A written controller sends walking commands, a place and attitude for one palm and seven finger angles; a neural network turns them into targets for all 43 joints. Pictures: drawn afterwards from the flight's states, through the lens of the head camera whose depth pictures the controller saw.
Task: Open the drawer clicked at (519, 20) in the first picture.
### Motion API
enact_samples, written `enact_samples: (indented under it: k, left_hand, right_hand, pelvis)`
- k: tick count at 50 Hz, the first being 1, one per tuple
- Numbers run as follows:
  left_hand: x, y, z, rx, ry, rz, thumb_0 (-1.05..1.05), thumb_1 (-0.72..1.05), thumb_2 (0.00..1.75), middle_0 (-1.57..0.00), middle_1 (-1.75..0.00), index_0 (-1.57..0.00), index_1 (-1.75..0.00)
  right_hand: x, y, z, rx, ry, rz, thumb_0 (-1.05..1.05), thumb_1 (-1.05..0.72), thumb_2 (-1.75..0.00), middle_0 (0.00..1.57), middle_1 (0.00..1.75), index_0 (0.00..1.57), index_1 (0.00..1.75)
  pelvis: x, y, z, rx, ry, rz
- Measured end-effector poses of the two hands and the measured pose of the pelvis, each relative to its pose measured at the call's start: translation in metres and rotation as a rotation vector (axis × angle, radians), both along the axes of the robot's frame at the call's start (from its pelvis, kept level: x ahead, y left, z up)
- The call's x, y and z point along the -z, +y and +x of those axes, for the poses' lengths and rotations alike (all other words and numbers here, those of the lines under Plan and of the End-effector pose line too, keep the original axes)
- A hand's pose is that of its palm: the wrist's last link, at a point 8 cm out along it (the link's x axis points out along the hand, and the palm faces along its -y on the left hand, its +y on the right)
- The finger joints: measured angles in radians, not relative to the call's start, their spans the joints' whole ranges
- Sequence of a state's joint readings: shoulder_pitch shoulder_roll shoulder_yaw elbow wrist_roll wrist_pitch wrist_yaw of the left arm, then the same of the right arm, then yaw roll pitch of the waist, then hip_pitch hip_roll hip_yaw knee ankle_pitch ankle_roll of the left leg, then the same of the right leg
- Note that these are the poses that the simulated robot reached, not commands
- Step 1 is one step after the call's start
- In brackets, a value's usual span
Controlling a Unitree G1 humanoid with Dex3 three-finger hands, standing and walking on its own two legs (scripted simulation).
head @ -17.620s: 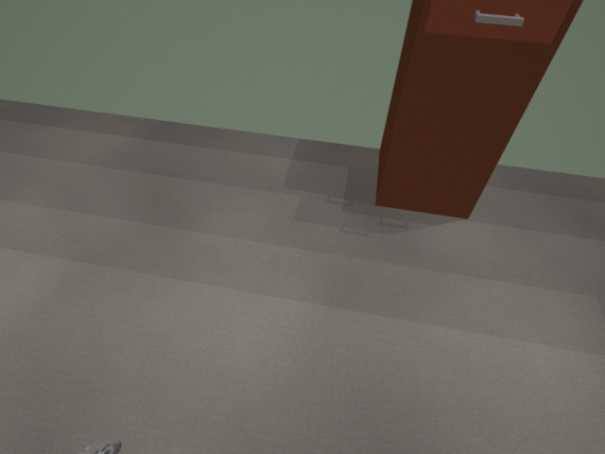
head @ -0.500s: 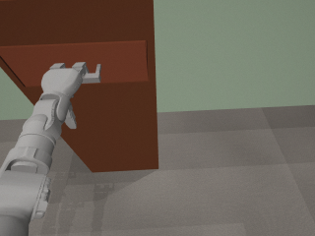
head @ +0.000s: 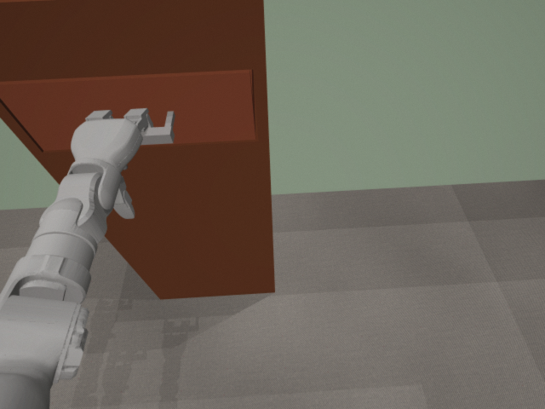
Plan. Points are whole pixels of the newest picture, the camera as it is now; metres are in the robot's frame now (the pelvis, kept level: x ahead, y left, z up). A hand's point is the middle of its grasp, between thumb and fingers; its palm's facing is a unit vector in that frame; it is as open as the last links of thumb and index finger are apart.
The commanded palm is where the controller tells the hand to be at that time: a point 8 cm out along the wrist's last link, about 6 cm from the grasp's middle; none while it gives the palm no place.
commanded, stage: close the thumb around the handle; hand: left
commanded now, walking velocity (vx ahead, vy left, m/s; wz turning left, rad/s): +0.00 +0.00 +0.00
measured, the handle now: (133, 128) +0.52 +0.23 +0.11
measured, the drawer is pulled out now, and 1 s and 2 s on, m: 0.00 0.01 0.07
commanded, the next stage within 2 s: pull the drawer open in 0.54 s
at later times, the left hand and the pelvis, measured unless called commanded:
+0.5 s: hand (126, 164) +0.46 +0.24 +0.09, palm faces -0.03 -0.01 -1.00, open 5.5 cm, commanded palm +0.44 +0.24 +0.14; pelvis +0.01 +0.00 +0.00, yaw +0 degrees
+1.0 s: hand (126, 169) +0.45 +0.23 +0.08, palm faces -0.01 -0.03 -1.00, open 5.6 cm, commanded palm +0.40 +0.23 +0.14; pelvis +0.02 +0.00 +0.00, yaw -1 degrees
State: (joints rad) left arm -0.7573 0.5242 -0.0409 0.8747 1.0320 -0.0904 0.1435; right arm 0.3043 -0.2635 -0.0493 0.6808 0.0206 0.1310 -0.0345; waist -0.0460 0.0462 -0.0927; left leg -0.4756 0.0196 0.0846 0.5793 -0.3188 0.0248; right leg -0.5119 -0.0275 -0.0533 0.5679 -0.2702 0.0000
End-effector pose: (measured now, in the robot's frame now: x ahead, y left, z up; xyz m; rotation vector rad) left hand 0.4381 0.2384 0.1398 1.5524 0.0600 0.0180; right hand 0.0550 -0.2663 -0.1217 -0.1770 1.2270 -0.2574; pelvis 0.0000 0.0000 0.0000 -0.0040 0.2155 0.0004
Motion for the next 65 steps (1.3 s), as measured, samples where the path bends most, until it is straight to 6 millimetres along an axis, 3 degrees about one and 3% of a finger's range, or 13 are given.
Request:
enact_samples:
  k: [24,46,55,65]
  left_hand:
    - [-0.001,-0.002,0.005,-0.008,0.006,0.006,0.0,0.73,0.83,-0.38,-1.33,-0.39,-1.32]
    - [0.001,-0.003,0.002,-0.017,-0.005,-0.008,0.01,0.76,0.81,-0.32,-1.35,-0.36,-1.34]
    - [0.003,-0.004,-0.015,-0.017,-0.024,-0.024,0.01,0.78,0.81,-0.29,-1.35,-0.35,-1.32]
    - [-0.001,-0.004,-0.011,-0.019,0.016,-0.002,0.01,0.74,0.83,-0.35,-1.35,-0.38,-1.34]
  right_hand:
    - [0.002,0.0,0.007,-0.009,0.003,0.007,0.01,-0.91,-0.9,0.2,0.3,0.2,0.3]
    - [-0.001,0.0,0.023,-0.001,-0.019,0.026,0.01,-0.91,-0.9,0.2,0.3,0.2,0.3]
    - [-0.004,0.007,0.061,-0.038,-0.08,0.049,0.01,-0.91,-0.9,0.2,0.3,0.2,0.3]
    - [-0.004,0.015,0.099,-0.117,-0.133,0.042,0.01,-0.91,-0.9,0.2,0.3,0.2,0.3]
  pelvis:
    - [0.0,-0.001,0.005,-0.006,0.005,-0.001]
    - [-0.001,-0.001,0.015,0.008,0.006,-0.001]
    - [-0.003,0.002,0.029,0.008,-0.01,-0.003]
    - [-0.002,-0.002,0.027,-0.027,-0.016,-0.001]
